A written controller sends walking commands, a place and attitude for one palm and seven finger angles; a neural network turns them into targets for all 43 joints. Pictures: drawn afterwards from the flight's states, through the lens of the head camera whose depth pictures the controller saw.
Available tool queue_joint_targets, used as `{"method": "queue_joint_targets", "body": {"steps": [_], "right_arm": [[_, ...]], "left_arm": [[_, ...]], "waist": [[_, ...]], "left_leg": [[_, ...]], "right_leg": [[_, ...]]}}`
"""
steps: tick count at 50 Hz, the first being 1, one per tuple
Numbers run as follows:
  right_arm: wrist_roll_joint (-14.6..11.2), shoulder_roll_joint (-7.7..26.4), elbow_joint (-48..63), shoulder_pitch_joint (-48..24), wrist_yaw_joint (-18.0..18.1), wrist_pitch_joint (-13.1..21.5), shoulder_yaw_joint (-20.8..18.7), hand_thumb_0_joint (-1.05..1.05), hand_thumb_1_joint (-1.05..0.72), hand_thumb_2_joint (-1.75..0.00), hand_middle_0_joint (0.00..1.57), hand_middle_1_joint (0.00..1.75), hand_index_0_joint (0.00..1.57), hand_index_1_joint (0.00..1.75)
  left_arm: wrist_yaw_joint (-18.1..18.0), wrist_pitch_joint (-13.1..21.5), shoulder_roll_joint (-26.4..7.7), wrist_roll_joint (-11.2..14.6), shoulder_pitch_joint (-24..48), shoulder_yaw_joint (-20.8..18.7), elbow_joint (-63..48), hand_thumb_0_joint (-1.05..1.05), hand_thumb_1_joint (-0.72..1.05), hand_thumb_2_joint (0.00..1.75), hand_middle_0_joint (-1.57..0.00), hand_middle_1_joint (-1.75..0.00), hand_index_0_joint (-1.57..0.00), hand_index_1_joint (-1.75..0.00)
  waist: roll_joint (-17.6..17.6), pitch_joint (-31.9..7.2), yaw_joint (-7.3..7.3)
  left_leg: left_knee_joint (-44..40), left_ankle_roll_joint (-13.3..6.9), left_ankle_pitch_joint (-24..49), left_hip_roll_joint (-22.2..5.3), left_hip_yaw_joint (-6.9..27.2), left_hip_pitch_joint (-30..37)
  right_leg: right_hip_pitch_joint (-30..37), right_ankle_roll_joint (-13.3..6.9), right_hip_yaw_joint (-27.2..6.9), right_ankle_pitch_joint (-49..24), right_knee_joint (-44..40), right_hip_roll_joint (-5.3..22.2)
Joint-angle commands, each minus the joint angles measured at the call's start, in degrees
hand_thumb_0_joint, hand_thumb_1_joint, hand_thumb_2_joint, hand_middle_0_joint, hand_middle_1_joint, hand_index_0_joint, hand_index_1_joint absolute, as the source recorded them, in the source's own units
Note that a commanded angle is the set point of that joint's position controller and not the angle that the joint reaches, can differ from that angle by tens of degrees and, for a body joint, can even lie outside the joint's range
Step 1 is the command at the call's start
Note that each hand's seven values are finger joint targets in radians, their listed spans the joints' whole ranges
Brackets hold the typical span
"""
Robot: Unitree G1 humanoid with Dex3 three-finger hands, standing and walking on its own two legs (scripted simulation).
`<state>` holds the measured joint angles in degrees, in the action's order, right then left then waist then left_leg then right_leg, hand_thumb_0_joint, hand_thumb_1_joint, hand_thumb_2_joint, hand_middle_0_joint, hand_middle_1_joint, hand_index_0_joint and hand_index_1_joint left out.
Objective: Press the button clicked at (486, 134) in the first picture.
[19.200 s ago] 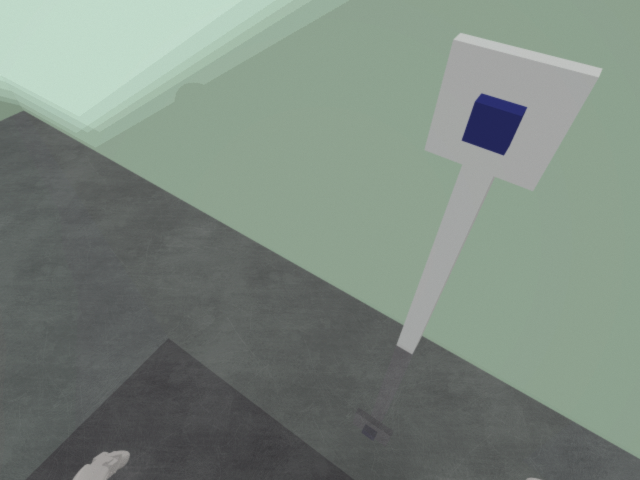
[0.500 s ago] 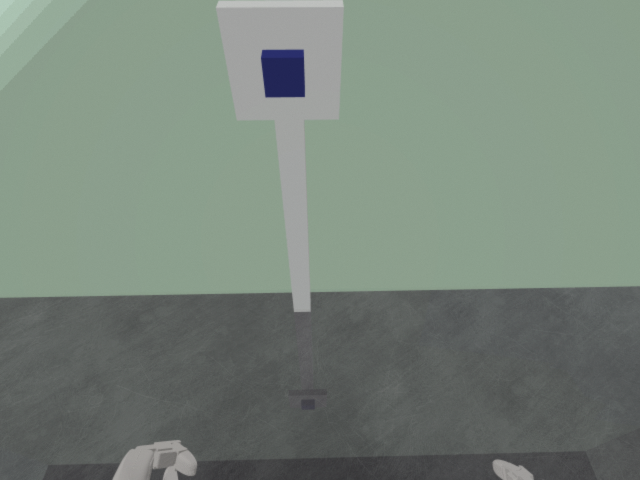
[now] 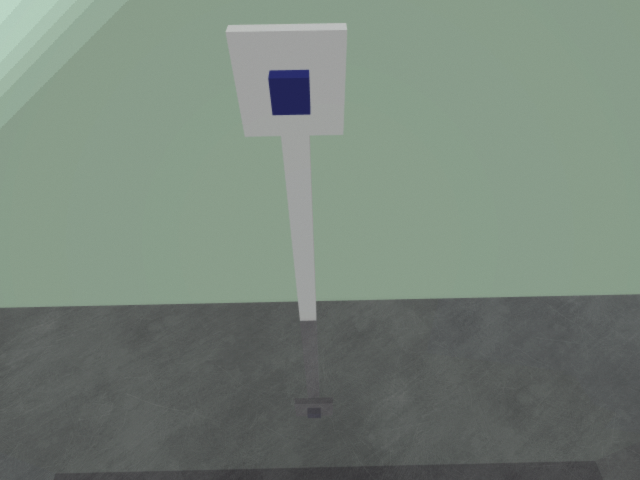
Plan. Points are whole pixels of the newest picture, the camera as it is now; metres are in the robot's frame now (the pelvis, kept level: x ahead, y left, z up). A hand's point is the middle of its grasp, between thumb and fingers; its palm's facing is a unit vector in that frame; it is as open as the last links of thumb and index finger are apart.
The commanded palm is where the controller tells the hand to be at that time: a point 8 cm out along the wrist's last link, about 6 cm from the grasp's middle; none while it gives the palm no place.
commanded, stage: let the arm hang, fingers relaxed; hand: left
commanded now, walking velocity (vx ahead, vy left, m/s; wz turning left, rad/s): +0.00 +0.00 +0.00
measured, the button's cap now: (290, 92) +0.72 +0.10 +0.13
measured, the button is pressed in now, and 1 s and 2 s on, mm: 0 0 0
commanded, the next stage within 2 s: stand and wait in 0.38 s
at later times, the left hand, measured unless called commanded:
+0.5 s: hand out of the picture -0.02 +0.16 -0.18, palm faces +0.04 -0.99 -0.17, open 7.4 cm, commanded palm none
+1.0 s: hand out of the picture +0.01 +0.16 -0.18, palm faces +0.03 -0.99 -0.17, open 7.4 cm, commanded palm none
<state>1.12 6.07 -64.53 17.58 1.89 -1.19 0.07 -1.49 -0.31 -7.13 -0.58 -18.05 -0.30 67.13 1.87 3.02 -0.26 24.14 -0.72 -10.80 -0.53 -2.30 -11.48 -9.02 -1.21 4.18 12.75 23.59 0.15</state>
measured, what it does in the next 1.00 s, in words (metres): stands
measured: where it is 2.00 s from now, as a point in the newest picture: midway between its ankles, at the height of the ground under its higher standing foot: outside the picture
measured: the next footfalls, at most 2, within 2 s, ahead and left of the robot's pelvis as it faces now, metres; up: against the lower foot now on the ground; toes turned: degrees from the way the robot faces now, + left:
none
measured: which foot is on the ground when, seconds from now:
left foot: down 0.00-1.00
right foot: down 0.00-1.00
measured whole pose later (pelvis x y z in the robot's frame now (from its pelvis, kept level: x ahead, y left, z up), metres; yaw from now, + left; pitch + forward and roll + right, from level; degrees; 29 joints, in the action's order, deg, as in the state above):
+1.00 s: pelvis +0.02 +0.00 +0.00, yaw -1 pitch -1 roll +0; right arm 1.0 6.7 -65.7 15.9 2.4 -0.2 -0.5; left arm -1.9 0.9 -6.5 -0.6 -15.6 -0.7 66.4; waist 0.6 3.5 -0.6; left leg 23.0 -0.4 -11.5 -0.7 -2.7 -10.2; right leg -8.0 -1.2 3.7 13.4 22.7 -0.1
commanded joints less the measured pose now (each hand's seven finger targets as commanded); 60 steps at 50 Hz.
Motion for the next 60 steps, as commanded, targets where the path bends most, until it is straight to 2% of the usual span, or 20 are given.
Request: {"method": "queue_joint_targets", "body": {"steps": [1, 13, 16, 23, 25, 27, 40, 48, 49, 50, 53, 55, 60], "right_arm": [[0.0, 4.9, 0.7, 5.3, 0.6, 0.9, -0.9, 0.0, -0.9, -0.9, 0.2, 0.3, 0.2, 0.3], [0.0, 3.5, -0.1, 6.5, 0.8, 1.1, -0.9, 0.0, -0.9, -0.9, 0.2, 0.3, 0.2, 0.3], [0.0, 3.8, 0.1, 6.7, 0.8, 1.0, -1.0, 0.0, -0.9, -0.9, 0.2, 0.3, 0.2, 0.3], [-0.1, 4.2, 0.2, 6.4, 0.8, 1.3, -1.1, 0.0, -0.9, -0.9, 0.2, 0.3, 0.2, 0.3], [-0.2, 4.5, 0.4, 6.0, 0.9, 1.3, -1.2, 0.0, -0.9, -0.9, 0.2, 0.3, 0.2, 0.3], [-0.1, 4.6, 0.1, 5.9, 0.8, 1.2, -1.0, 0.0, -0.9, -0.9, 0.2, 0.3, 0.2, 0.3], [-0.3, 5.2, 0.0, 4.0, 0.7, 1.2, -1.2, 0.0, -0.9, -0.9, 0.2, 0.3, 0.2, 0.3], [-0.3, 5.6, -0.4, 3.4, 0.8, 1.5, -1.1, 0.0, -0.9, -0.9, 0.2, 0.3, 0.2, 0.3], [-0.2, 5.7, -0.4, 3.0, 0.8, 1.5, -1.1, 0.0, -0.9, -0.9, 0.2, 0.3, 0.2, 0.3], [-0.4, 6.0, -0.2, 2.9, 0.8, 1.5, -1.2, 0.0, -0.9, -0.9, 0.2, 0.3, 0.2, 0.3], [-0.2, 5.8, -0.6, 2.8, 0.8, 1.5, -1.1, 0.0, -0.9, -0.9, 0.2, 0.3, 0.2, 0.3], [-0.4, 6.4, -0.4, 2.5, 0.8, 1.5, -1.2, 0.0, -0.9, -0.9, 0.2, 0.3, 0.2, 0.3], [-0.4, 7.2, -0.4, 2.1, 0.9, 1.6, -1.2, 0.0, -0.9, -0.9, 0.2, 0.3, 0.2, 0.3]], "left_arm": [[-0.7, 0.7, -5.4, 0.1, -3.3, -1.1, -1.2, 0.0, 0.9, 0.9, -0.2, -0.3, -0.2, -0.3], [-0.9, 0.9, -4.1, 0.2, -3.7, -1.3, -1.1, 0.0, 0.9, 0.9, -0.2, -0.3, -0.2, -0.3], [-0.9, 0.9, -4.1, 0.1, -3.4, -1.3, -1.2, 0.0, 0.9, 0.9, -0.2, -0.3, -0.2, -0.3], [-0.9, 1.1, -4.1, 0.1, -3.4, -1.3, -1.2, 0.0, 0.9, 0.9, -0.2, -0.3, -0.2, -0.3], [-0.9, 1.2, -4.2, 0.1, -3.7, -1.3, -1.2, 0.0, 0.9, 0.9, -0.2, -0.3, -0.2, -0.3], [-0.9, 1.1, -4.3, 0.2, -3.2, -1.2, -1.2, 0.0, 0.9, 0.9, -0.2, -0.3, -0.2, -0.3], [-0.9, 1.3, -4.8, 0.1, -3.0, -1.1, -1.2, 0.0, 0.9, 0.9, -0.2, -0.3, -0.2, -0.3], [-0.9, 1.6, -5.3, 0.2, -2.3, -1.2, -1.4, 0.0, 0.9, 0.9, -0.2, -0.3, -0.2, -0.3], [-0.9, 1.6, -5.2, 0.2, -2.2, -1.1, -1.3, 0.0, 0.9, 0.9, -0.2, -0.3, -0.2, -0.3], [-0.9, 1.7, -5.5, 0.1, -2.4, -1.3, -1.4, 0.0, 0.9, 0.9, -0.2, -0.3, -0.2, -0.3], [-0.9, 1.6, -5.5, 0.2, -2.0, -1.2, -1.4, 0.0, 0.9, 0.9, -0.2, -0.3, -0.2, -0.3], [-0.9, 1.7, -6.0, 0.2, -2.1, -1.2, -1.5, 0.0, 0.9, 0.9, -0.2, -0.3, -0.2, -0.3], [-0.8, 1.8, -6.5, 0.2, -1.4, -1.4, -1.6, 0.0, 0.9, 0.9, -0.2, -0.3, -0.2, -0.3]], "waist": [[-2.4, 2.7, -0.01], [-0.7, 4.1, 0.0], [-1.2, 4.0, -0.23], [-0.4, 2.4, -0.22], [-1.6, 1.8, -0.06], [-1.5, 2.9, -0.28], [-1.5, 2.9, -0.13], [-1.7, 0.9, -0.24], [-1.4, 1.6, -0.16], [-2.3, 1.4, -0.15], [-0.9, 1.5, -0.2], [-2.3, 1.5, -0.1], [-0.9, 1.1, -0.08]], "left_leg": [[-5.2, -1.6, -2.0, -4.9, 4.9, -1.8], [-5.2, -1.4, -1.2, -4.8, 4.9, -2.4], [-5.2, -1.4, -2.1, -4.8, 5.0, -2.1], [-5.1, -1.4, 0.5, -5.2, 5.1, -0.7], [-4.7, -1.5, 1.8, -5.3, 5.0, 0.2], [-5.1, -1.3, 1.1, -5.3, 4.9, -0.3], [-4.9, -1.1, 2.9, -5.3, 4.6, 1.2], [-4.8, -1.1, 6.0, -5.5, 4.5, 2.3], [-4.7, -1.0, 5.8, -5.5, 4.5, 2.2], [-4.7, -1.1, 6.3, -5.6, 4.6, 2.7], [-4.8, -0.9, 6.5, -5.5, 4.4, 2.5], [-4.8, -1.0, 6.5, -5.6, 4.5, 2.9], [-5.0, -0.9, 7.1, -5.6, 4.5, 3.1]], "right_leg": [[-3.5, -1.8, -5.9, 3.5, -5.8, 5.4], [-3.6, -1.7, -5.9, 2.0, -5.6, 5.4], [-3.9, -1.7, -6.1, 3.0, -5.9, 5.4], [-3.0, -1.6, -5.8, 0.2, -5.3, 5.4], [-2.9, -1.5, -5.9, -0.4, -5.4, 5.3], [-3.3, -1.4, -5.9, 0.2, -5.5, 5.4], [-3.4, -1.2, -6.1, -1.1, -6.0, 5.5], [-1.3, -1.2, -6.1, -4.5, -5.9, 5.9], [-1.6, -1.2, -6.1, -4.5, -6.1, 5.9], [-1.8, -1.2, -6.1, -4.8, -6.1, 5.7], [-1.0, -1.2, -6.1, -5.5, -6.2, 6.0], [-1.3, -1.2, -6.2, -5.4, -6.5, 5.8], [-0.5, -1.3, -6.2, -5.8, -6.6, 5.8]]}}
